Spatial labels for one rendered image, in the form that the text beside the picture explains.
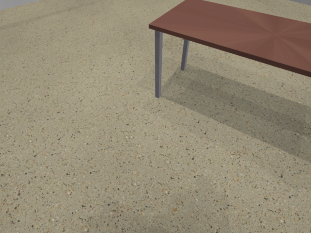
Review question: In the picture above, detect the table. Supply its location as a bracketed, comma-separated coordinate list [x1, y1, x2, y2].
[149, 0, 311, 98]

